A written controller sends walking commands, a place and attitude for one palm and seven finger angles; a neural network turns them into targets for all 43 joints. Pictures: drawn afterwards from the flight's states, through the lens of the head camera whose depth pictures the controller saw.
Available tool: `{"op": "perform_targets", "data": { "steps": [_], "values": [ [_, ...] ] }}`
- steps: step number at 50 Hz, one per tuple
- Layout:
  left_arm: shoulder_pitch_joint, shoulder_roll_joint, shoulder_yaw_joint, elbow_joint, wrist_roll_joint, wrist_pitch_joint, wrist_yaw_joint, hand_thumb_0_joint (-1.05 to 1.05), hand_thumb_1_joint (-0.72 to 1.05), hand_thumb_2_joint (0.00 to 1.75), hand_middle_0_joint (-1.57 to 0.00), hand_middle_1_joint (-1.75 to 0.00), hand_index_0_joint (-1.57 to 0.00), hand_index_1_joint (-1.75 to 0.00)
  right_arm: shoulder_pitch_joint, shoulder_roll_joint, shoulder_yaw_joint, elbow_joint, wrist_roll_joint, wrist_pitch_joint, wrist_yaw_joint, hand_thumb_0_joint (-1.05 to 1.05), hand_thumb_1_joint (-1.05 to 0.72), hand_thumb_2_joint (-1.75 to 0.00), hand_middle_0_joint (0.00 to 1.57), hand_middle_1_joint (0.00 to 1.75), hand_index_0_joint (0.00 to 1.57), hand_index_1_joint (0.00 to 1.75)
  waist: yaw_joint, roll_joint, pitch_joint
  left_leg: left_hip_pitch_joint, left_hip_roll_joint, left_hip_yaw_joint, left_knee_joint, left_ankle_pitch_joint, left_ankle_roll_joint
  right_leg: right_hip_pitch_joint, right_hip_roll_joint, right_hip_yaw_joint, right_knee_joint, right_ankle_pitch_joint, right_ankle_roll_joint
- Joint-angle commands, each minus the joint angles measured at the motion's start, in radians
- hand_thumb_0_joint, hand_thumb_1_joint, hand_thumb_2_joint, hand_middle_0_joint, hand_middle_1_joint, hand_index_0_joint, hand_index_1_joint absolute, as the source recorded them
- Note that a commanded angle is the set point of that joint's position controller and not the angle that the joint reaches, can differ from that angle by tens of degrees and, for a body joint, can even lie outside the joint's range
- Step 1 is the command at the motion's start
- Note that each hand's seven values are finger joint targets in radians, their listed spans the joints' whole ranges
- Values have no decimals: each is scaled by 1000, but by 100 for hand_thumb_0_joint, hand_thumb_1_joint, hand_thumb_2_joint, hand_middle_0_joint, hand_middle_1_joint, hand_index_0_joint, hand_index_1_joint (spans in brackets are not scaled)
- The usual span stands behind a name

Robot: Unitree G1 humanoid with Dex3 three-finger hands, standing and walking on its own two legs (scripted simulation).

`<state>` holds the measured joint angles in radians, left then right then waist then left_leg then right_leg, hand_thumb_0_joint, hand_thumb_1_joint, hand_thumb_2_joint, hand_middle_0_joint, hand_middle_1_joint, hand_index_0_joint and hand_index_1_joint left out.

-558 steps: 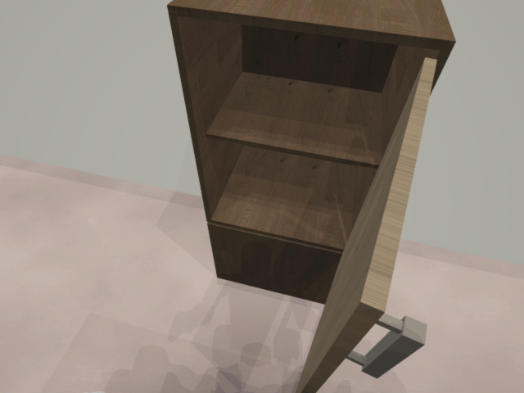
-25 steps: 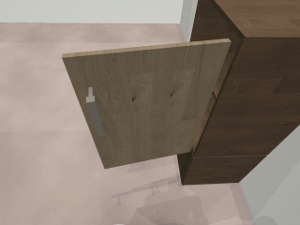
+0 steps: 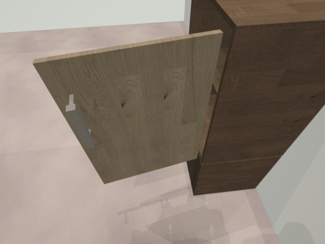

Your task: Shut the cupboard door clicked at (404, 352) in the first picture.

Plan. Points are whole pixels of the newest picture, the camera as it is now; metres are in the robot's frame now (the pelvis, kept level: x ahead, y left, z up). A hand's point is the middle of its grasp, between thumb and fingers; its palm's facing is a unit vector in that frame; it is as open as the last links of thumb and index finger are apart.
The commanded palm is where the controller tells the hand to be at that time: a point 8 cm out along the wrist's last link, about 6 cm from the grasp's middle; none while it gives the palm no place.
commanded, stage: come to a stop and stand still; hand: left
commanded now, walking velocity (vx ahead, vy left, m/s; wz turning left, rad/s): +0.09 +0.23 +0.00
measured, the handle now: (81, 122) +0.38 +0.24 +0.09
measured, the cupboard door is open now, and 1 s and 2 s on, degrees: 100 100 100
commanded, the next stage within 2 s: look again from close up in 0.98 s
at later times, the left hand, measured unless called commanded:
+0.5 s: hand out of the picture +0.01 +0.24 -0.18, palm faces +0.02 -0.97 -0.26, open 7.4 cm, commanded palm none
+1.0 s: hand out of the picture +0.04 +0.28 -0.17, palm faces -0.05 -0.97 -0.24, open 7.4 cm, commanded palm none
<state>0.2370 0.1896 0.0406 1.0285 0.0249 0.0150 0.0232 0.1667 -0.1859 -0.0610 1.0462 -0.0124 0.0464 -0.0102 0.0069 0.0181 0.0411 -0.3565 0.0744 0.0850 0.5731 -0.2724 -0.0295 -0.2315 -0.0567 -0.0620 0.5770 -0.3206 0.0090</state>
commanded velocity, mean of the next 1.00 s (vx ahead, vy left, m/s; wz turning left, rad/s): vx -0.01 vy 0.03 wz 0.00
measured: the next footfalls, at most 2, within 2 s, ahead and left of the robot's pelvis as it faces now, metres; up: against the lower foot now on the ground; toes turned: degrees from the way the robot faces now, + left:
left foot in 0.38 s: +0.02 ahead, +0.15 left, +0.00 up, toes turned +1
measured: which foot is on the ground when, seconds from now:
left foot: up 0.00-0.36, down 0.38-1.00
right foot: down 0.00-1.00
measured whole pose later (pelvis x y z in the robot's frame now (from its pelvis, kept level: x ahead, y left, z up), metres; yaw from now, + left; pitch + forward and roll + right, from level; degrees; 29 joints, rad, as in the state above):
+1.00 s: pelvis -0.01 +0.08 +0.00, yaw -3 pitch -2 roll +0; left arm 0.23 0.22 -0.01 0.97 0.01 0.03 0.04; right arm 0.19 -0.18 -0.01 1.01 -0.01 0.01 0.00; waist 0.01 -0.02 0.07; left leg -0.20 -0.05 0.10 0.54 -0.32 0.08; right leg -0.23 -0.13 0.03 0.52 -0.26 0.08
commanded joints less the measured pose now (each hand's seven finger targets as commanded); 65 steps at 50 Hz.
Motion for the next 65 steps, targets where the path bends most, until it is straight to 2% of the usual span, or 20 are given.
{"op": "perform_targets", "data": {
  "steps": [1,3,5,7,10,13,16,17,18,19,20,21,22,24,26,28,32,38,49,65],
  "values": [
    [16,175,29,-47,2,-30,12,0,90,90,-20,-30,-20,-30,-11,-63,-6,-72,-10,-10,11,0,-90,-90,20,30,20,30,11,-237,121,-65,-19,-100,198,-124,11,-168,-290,399,-490,-248,-129],
    [-2,164,31,-49,2,-32,10,0,90,90,-20,-30,-20,-30,51,-66,-6,-40,-8,-19,13,0,-90,-90,20,30,20,30,-2,-150,83,-76,-31,-80,240,-96,2,-54,-256,275,-391,43,-126],
    [50,161,34,-37,0,-35,11,0,90,90,-20,-30,-20,-30,66,-67,-3,-41,-5,-22,9,0,-90,-90,20,30,20,30,17,-154,22,-98,-46,-72,269,-97,-12,70,-251,213,-302,349,-130],
    [96,165,40,-22,0,-34,18,0,90,90,-20,-30,-20,-30,57,-71,-4,-54,-1,-19,3,0,-90,-90,20,30,20,30,38,-159,-18,-124,-54,-69,291,-123,-23,164,-271,199,-246,565,-153],
    [132,166,47,-8,4,-25,29,0,90,90,-20,-30,-20,-30,30,-66,-2,-77,-1,-11,-3,0,-90,-90,20,30,20,30,56,-185,-31,-129,-57,-76,281,-161,-29,201,-288,216,-208,688,-176],
    [106,172,51,-13,9,-17,30,0,90,90,-20,-30,-20,-30,28,-54,1,-82,5,-15,-4,0,-90,-90,20,30,20,30,53,-209,-48,-59,-62,-66,184,-172,-24,168,-275,217,-196,652,-177],
    [42,171,47,-17,3,-13,26,0,90,90,-20,-30,-20,-30,101,-45,5,-52,7,-27,-8,0,-90,-90,20,30,20,30,12,-226,-86,112,-81,-34,-38,-30,-18,98,-219,183,-165,515,-127],
    [-19,244,-1,-82,-3,-31,27,0,90,90,-20,-30,-20,-30,108,-122,17,-127,-19,-42,2,0,-90,-90,20,30,20,30,-66,-32,0,204,-56,-135,-202,162,47,0,-118,144,-24,326,-72],
    [22,163,3,-115,-11,-16,27,0,90,90,-20,-30,-20,-30,92,-154,-10,-137,-23,-62,-3,0,-90,-90,20,30,20,30,-14,116,-125,192,49,-172,-165,173,62,-38,-44,44,25,7,-34],
    [48,137,-7,-121,-12,-18,28,0,90,90,-20,-30,-20,-30,34,-158,-6,-170,-22,-49,-5,0,-90,-90,20,30,20,30,11,98,-154,140,48,-177,-135,98,79,-4,-18,52,-26,-24,-39],
    [74,129,2,-133,-8,-28,29,0,90,90,-20,-30,-20,-30,20,-148,-5,-199,-28,-37,-7,0,-90,-90,20,30,20,30,21,-102,-95,24,12,-119,-58,-49,59,-6,-47,95,-112,-81,-39],
    [71,161,-3,-117,-7,-29,29,0,90,90,-20,-30,-20,-30,-2,-107,3,-191,-20,-35,-1,0,-90,-90,20,30,20,30,18,-178,-71,3,-72,-92,56,-27,42,-20,-123,226,-165,17,-66],
    [43,195,0,-126,0,-25,27,0,90,90,-20,-30,-20,-30,30,-99,10,-190,-15,-31,4,0,-90,-90,20,30,20,30,-13,-148,-75,60,-70,-71,54,-39,33,-57,-183,265,-173,42,-90],
    [-7,184,-3,-146,2,-15,26,0,90,90,-20,-30,-20,-30,44,-87,9,-176,-12,-38,4,0,-90,-90,20,30,20,30,-33,-14,-15,113,-52,-95,-4,13,42,-164,-113,163,-124,-28,-59],
    [21,148,-11,-151,2,-14,26,0,90,90,-20,-30,-20,-30,33,-128,8,-181,-10,-55,-1,0,-90,-90,20,30,20,30,-10,89,-33,91,28,-168,-87,206,71,-93,-25,48,-18,88,-18],
    [55,124,-19,-146,1,-10,29,0,90,90,-20,-30,-20,-30,26,-159,5,-184,-9,-61,-5,0,-90,-90,20,30,20,30,8,88,-70,109,72,-194,-99,392,93,-36,1,7,12,77,-2],
    [54,124,-20,-148,-1,-7,26,0,90,90,-20,-30,-20,-30,14,-158,8,-184,-9,-61,-10,0,-90,-90,20,30,20,30,10,100,-70,141,58,-171,-111,445,88,-19,-8,17,7,139,-2],
    [39,129,-20,-144,-4,-3,25,0,90,90,-20,-30,-20,-30,-1,-153,7,-163,-8,-58,-8,0,-90,-90,20,30,20,30,8,32,-47,146,45,-160,-143,374,75,-9,-23,30,-19,175,9],
    [40,127,-23,-93,-8,-5,26,0,90,90,-20,-30,-20,-30,23,-141,13,-91,-1,-58,-7,0,-90,-90,20,30,20,30,2,13,-49,187,29,-133,-177,341,63,30,-49,55,-71,229,13],
    [56,108,-27,-10,-8,-16,22,0,90,90,-20,-30,-20,-30,68,-105,22,0,7,-53,-2,0,-90,-90,20,30,20,30,-7,-25,0,164,9,-108,-228,77,54,6,-64,93,-160,183,7]
  ]
}}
